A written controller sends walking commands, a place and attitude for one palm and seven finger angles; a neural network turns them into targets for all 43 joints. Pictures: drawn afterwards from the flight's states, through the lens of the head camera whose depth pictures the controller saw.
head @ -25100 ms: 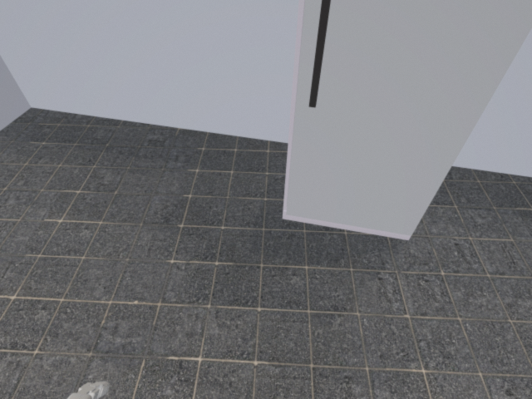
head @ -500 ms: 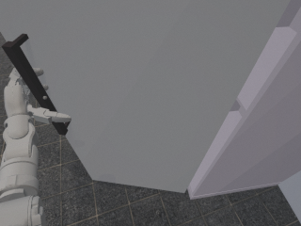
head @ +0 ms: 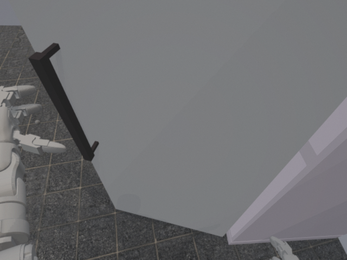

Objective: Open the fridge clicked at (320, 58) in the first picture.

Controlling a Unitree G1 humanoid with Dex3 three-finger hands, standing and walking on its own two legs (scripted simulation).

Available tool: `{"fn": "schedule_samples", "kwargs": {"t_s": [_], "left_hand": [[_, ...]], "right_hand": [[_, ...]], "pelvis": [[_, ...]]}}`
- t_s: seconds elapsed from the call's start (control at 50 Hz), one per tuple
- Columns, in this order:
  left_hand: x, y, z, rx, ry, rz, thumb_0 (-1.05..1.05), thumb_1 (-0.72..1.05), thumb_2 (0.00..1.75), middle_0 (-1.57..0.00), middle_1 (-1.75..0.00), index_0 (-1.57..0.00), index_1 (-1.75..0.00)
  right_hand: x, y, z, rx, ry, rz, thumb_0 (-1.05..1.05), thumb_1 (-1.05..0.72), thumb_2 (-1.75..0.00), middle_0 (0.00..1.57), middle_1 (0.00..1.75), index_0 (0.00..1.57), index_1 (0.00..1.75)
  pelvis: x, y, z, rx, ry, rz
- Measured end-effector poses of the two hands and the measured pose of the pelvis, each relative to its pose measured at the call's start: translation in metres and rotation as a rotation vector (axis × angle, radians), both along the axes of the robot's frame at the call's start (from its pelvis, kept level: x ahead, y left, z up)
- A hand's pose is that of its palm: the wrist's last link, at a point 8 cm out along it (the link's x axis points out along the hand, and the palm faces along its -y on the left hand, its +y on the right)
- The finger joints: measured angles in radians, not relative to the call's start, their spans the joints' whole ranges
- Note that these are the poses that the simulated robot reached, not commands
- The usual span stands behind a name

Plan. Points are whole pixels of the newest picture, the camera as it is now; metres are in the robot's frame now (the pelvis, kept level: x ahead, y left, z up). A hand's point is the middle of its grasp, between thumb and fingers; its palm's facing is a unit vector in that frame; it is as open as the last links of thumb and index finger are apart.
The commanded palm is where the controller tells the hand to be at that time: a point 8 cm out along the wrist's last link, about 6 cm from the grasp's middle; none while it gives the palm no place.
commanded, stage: slip the hand off the handle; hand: left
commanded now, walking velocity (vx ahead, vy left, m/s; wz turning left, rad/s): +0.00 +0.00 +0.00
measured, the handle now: (75, 113) +0.40 +0.27 +0.11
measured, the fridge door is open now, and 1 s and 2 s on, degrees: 73 73 73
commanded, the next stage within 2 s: draw the hand back to the body in 0.82 s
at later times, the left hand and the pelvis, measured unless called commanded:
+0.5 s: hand (11, 145) +0.29 +0.36 +0.12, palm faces +0.46 -0.87 -0.19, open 14.7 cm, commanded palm +0.25 +0.39 +0.14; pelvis -0.02 +0.00 +0.00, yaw -1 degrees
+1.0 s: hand out of the picture +0.24 +0.35 +0.12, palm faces +0.43 -0.89 -0.16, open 14.7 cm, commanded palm +0.20 +0.38 +0.14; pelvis -0.02 -0.01 +0.00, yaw +1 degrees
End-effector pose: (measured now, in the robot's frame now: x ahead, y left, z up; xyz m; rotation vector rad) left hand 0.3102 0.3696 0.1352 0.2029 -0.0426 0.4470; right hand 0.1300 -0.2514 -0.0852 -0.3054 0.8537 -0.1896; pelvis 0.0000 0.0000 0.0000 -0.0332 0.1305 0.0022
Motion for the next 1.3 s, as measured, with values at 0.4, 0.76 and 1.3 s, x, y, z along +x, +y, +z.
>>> {"fn": "schedule_samples", "kwargs": {"t_s": [0.4,0.76,1.3], "left_hand": [[-0.032,0.015,-0.004,0.002,-0.012,-0.018,-0.01,-0.55,0.20,-0.26,-1.16,-0.26,-1.15],[-0.091,0.024,-0.004,0.018,-0.007,-0.005,-0.01,-0.55,0.20,-0.26,-1.16,-0.25,-1.15],[-0.109,-0.007,0.022,-0.111,0.037,-0.443,-0.01,-0.55,0.20,-0.26,-1.16,-0.26,-1.15]], "right_hand": [[-0.056,-0.007,-0.010,-0.001,0.074,-0.074,0.01,-0.90,-0.90,0.21,0.30,0.20,0.30],[-0.006,0.007,0.006,-0.008,-0.109,0.035,0.01,-0.90,-0.90,0.21,0.30,0.20,0.30],[0.028,0.005,0.042,0.050,-0.348,0.064,0.01,-0.90,-0.90,0.21,0.30,0.20,0.30]], "pelvis": [[-0.014,0.001,-0.003,-0.003,-0.002,-0.017],[-0.028,-0.003,-0.003,-0.005,-0.036,0.018],[-0.011,-0.009,0.006,0.005,-0.106,0.010]]}}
